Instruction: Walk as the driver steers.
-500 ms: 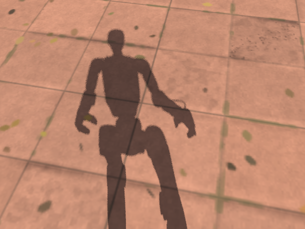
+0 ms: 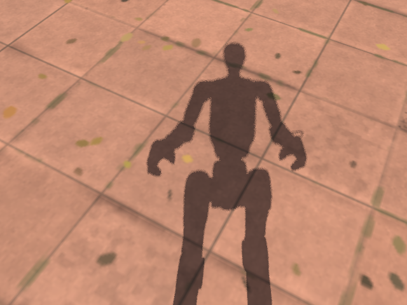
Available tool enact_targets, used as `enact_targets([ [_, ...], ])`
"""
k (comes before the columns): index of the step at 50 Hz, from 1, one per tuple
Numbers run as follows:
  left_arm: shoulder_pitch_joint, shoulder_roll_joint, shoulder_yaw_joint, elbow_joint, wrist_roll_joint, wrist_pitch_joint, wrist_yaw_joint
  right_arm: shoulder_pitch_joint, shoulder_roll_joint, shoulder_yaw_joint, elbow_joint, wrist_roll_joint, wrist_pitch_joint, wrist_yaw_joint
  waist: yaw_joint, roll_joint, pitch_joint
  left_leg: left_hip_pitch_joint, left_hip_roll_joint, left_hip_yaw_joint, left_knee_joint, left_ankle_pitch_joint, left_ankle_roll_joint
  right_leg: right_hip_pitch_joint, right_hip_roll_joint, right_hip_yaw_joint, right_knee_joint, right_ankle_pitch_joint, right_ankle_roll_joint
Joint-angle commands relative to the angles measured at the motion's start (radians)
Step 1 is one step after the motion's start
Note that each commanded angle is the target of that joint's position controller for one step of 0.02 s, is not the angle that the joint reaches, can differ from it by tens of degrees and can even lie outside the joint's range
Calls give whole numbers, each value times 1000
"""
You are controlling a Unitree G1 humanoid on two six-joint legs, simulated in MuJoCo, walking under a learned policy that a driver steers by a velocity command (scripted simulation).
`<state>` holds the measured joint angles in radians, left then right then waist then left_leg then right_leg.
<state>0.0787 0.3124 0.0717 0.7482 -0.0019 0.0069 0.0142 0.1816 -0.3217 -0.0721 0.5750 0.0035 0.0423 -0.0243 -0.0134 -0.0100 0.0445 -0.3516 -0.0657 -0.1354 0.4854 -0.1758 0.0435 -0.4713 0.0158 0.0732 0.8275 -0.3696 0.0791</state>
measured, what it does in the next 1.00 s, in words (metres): walks ahead, turning left: right foot, then left foot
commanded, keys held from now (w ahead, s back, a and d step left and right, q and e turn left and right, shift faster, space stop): w+q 0.50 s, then w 0.50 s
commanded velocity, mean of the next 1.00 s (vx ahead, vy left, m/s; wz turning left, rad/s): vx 0.39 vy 0.00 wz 0.42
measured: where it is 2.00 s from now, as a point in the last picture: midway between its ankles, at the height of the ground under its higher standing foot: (104, 181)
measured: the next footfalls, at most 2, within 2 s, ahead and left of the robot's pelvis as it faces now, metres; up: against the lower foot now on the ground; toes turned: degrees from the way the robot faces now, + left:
right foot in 0.12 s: +0.06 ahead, -0.14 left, +0.00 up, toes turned +9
left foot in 0.60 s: +0.24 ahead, +0.22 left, +0.00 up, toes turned +23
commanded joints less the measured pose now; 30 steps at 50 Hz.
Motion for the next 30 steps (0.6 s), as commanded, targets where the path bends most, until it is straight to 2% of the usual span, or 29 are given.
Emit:
enact_targets([
  [1, 4, 87, 21, -65, -6, -17, -9, -16, -176, -55, -72, 4, -6, -1, -3, 170, -180, 151, 231, -307, -118, 105, 187, 51, 17, 4, -102, 7, -11],
  [3, 13, 92, 25, -71, -13, -27, -19, -19, -168, -51, -71, 12, -4, 3, 2, 181, -157, 101, 205, -353, -144, -181, 175, 115, 25, -9, -201, 16, -36],
  [5, 85, 85, 33, -53, -16, -40, -25, -35, -152, -43, -68, 18, -3, 1, 55, 169, -122, -15, 147, -350, -123, -378, 131, 283, 21, -34, -392, 102, -77],
  [6, 157, 124, 46, -39, -7, -45, -19, -27, -112, -32, -70, 16, -8, -2, 78, 103, -132, -147, 94, -295, -11, -463, 76, 433, -90, 57, -449, 59, -125],
  [7, 239, 190, 56, -27, 12, -45, -12, -4, -40, -13, -77, 13, -12, -3, 78, -96, -150, -322, -36, -82, 299, -484, 3, 546, -305, 301, -532, -156, -210],
  [8, 230, 248, 71, -20, 42, -59, -25, -56, -98, -27, -131, 18, -32, 0, 68, -231, -40, -489, -17, -42, 454, -400, -9, 425, -438, 593, -647, -340, -323],
  [9, 148, 190, 56, -50, 32, -70, -17, -60, -156, -44, -116, 14, -40, 1, 44, -181, 18, -505, 43, -57, 550, -306, -20, 389, -409, 528, -655, -365, -317],
  [10, 104, 141, 42, -59, 12, -73, -5, -27, -169, -53, -89, 10, -40, 6, 26, -170, 30, -510, 52, -41, 588, -232, -36, 393, -350, 419, -653, -307, -270],
  [11, 96, 120, 34, -68, 2, -72, 3, 0, -157, -54, -68, 6, -37, 8, 22, -153, 9, -502, 63, -19, 624, -186, -53, 416, -310, 337, -647, -243, -235],
  [12, 115, 111, 30, -60, -1, -72, 9, -6, -134, -48, -67, 6, -40, 15, 36, -140, 25, -513, 77, -6, 657, -132, -66, 414, -296, 271, -658, -159, -229],
  [13, 142, 107, 26, -55, 5, -77, 13, -16, -109, -42, -67, 9, -46, 21, 48, -124, 22, -501, 85, 13, 680, -86, -72, 405, -280, 206, -666, -88, -223],
  [15, 190, 108, 26, -44, 13, -84, 13, -36, -74, -31, -74, 17, -54, 27, 68, -114, 19, -511, 101, 37, 671, -25, -84, 422, -268, 115, -674, 7, -227],
  [19, 238, 134, 32, -23, 13, -83, 7, -100, -47, -17, -95, 19, -61, 41, 102, -111, 34, -491, 130, 72, 498, 48, -103, 457, -276, -5, -685, 149, -237],
  [22, 254, 166, 41, -5, 2, -78, 2, -158, -21, -2, -112, 20, -67, 61, 121, -112, 57, -412, 143, 124, 341, 70, -89, 448, -288, -85, -685, 213, -230],
  [25, 266, 192, 51, 13, -19, -73, -6, -180, -23, 1, -121, 26, -68, 78, 114, -104, 78, -332, 138, 170, 232, 13, -41, 465, -313, -137, -670, 257, -216],
  [26, 274, 198, 53, 22, -26, -70, -9, -177, -26, 0, -123, 25, -68, 80, 104, -103, 75, -282, 123, 185, 199, -21, -19, 467, -323, -145, -651, 334, -213],
  [27, 273, 211, 56, 28, -32, -67, -11, -149, -40, -7, -120, 21, -69, 80, 75, -112, 52, -199, 91, 206, 168, -59, 8, 468, -328, -162, -600, 518, -208],
  [28, 264, 219, 56, 34, -36, -64, -11, -68, -65, -24, -100, 18, -68, 78, 14, -109, -7, -55, 48, 231, 117, -52, 39, 463, -317, -201, -480, 755, -194],
  [29, 270, 198, 45, 38, -36, -65, -10, 99, -111, -54, -47, 19, -66, 70, -75, -75, -111, 198, -4, 250, 57, 16, 75, 404, -279, -256, -277, 899, -168],
  [30, 279, 154, 25, 24, -14, -74, -8, 271, -171, -82, -7, 24, -56, 53, -156, -14, -214, 504, 64, 123, 77, 30, 107, 187, -242, -268, -12, 695, -126],
])
Velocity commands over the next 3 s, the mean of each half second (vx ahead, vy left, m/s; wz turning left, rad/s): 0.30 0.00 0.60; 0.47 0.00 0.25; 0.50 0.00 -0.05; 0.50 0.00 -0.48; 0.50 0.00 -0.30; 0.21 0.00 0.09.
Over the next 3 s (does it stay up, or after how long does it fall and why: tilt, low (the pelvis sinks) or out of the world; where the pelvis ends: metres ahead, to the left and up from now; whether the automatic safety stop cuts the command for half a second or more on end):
stays up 1.32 0.36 -0.01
